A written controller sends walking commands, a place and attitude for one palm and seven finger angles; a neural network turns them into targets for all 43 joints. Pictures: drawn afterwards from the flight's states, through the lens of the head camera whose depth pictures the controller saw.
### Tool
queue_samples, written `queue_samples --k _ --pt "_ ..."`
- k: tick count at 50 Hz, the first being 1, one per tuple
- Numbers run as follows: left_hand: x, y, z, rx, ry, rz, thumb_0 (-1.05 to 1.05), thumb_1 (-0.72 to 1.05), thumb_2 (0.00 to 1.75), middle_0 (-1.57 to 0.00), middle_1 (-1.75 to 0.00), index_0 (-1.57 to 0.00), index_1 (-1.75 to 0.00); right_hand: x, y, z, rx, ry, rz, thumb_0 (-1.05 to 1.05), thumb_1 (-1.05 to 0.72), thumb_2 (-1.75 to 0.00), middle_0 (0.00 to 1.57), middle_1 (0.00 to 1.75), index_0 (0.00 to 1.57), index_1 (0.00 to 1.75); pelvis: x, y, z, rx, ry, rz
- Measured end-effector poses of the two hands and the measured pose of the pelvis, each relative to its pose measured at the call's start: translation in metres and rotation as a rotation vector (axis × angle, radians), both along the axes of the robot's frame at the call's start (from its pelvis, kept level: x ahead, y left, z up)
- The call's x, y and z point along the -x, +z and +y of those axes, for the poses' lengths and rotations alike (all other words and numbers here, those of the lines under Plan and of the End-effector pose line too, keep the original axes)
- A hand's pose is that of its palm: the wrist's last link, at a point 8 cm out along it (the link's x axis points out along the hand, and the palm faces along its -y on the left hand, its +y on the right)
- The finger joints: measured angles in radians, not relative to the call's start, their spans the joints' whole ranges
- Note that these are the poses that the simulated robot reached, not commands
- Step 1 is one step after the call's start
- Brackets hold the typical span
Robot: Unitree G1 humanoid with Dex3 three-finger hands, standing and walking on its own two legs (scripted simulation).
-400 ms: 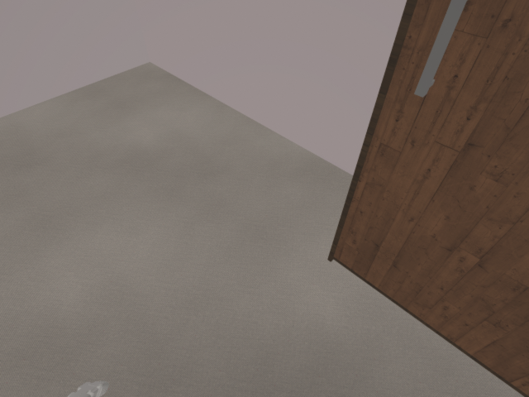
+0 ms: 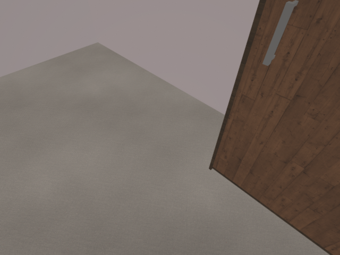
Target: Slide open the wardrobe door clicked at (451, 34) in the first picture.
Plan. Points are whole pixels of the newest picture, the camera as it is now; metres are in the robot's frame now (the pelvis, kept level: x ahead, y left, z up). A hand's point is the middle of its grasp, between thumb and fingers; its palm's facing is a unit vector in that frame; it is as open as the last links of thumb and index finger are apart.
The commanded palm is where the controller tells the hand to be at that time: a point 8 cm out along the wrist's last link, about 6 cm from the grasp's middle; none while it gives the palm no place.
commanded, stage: stand and wait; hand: left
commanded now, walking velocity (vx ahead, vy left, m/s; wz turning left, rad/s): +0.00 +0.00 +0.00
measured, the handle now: (280, 34) +0.73 -0.31 +0.21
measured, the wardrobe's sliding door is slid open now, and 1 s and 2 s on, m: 0.00 0.00 0.00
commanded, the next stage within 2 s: look at it before walking up in 0.44 s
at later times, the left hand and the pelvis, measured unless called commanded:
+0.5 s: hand out of the picture +0.06 +0.24 -0.15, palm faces -0.04 -0.94 -0.33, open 7.4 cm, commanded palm none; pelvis -0.01 -0.01 +0.00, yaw +0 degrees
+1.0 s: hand out of the picture +0.07 +0.23 -0.15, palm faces -0.04 -0.94 -0.33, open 7.4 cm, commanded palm none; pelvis +0.00 -0.01 +0.00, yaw +0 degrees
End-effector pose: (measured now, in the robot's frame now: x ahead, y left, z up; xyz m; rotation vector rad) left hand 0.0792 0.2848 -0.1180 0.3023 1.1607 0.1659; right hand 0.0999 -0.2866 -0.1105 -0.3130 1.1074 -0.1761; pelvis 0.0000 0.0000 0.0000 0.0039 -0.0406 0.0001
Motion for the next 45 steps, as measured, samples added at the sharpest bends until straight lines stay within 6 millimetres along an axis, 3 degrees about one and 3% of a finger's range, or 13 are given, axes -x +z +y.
queue_samples --k 9,19,30,45 --pt "0.021 0.000 0.002 -0.014 0.014 0.052 0.01 0.90 0.90 -0.20 -0.30 -0.20 -0.30 0.031 -0.005 -0.011 0.007 -0.030 0.076 0.01 -0.90 -0.90 0.21 0.30 0.20 0.30 0.006 0.002 -0.004 0.000 -0.001 -0.002" --pt "0.024 0.003 0.001 -0.022 0.010 0.054 0.01 0.90 0.90 -0.20 -0.30 -0.20 -0.30 0.049 -0.008 -0.013 -0.004 -0.046 0.110 0.01 -0.90 -0.90 0.21 0.30 0.20 0.30 0.012 0.003 -0.007 0.000 -0.003 -0.004" --pt "0.018 0.003 -0.005 -0.014 0.002 0.047 0.01 0.90 0.90 -0.20 -0.30 -0.20 -0.30 0.050 -0.009 -0.014 -0.010 -0.046 0.115 0.01 -0.90 -0.90 0.21 0.30 0.20 0.30 0.012 0.004 -0.010 -0.002 -0.004 0.004" --pt "0.012 0.004 -0.009 -0.014 0.004 0.050 0.01 0.90 0.90 -0.20 -0.30 -0.20 -0.30 0.036 -0.007 -0.018 -0.005 -0.039 0.104 0.01 -0.90 -0.90 0.21 0.30 0.20 0.30 0.005 0.005 -0.013 -0.002 -0.005 0.008"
